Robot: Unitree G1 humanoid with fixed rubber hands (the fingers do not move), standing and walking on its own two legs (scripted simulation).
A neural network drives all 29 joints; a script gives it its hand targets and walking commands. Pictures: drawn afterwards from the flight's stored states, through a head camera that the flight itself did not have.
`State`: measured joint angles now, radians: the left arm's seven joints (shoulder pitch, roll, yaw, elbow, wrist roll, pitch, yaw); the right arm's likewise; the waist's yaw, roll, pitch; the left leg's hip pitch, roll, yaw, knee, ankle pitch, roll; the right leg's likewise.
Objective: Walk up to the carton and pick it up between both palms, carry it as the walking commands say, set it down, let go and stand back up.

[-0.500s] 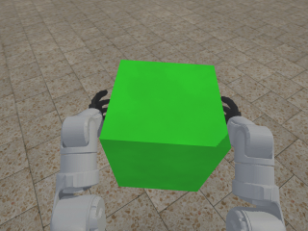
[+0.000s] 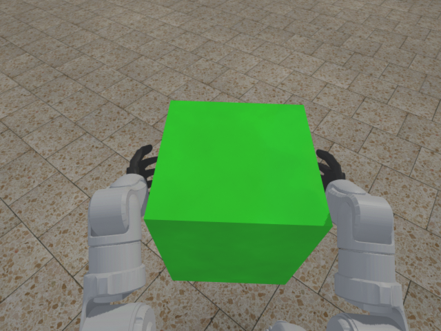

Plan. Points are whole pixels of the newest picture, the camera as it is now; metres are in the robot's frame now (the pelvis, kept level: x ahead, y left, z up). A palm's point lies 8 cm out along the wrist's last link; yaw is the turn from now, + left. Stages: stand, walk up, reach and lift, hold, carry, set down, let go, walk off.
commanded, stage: carry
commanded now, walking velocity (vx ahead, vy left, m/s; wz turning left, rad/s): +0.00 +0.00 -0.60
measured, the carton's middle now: (232, 200) +0.35 +0.02 +0.02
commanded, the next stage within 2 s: none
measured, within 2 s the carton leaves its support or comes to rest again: neither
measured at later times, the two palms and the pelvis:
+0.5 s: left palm (188, 229) +0.25 +0.09 +0.10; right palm (425, 273) +0.20 -0.23 +0.10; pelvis -0.09 -0.02 +0.00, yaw -8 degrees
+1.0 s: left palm (158, 290) +0.16 +0.12 +0.10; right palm out of the picture +0.12 -0.21 +0.10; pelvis -0.14 -0.01 +0.00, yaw -7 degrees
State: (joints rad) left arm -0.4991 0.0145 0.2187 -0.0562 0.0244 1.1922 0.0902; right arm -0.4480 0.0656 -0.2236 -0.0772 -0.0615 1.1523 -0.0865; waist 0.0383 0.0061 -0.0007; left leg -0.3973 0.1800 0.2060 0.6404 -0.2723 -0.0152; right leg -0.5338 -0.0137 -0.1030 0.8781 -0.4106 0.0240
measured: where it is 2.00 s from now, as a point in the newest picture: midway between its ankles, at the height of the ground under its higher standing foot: outside the picture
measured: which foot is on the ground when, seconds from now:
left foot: down 0.00-0.08, up 0.10-0.38, down 0.40-1.00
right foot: up 0.00-0.06, down 0.08-1.00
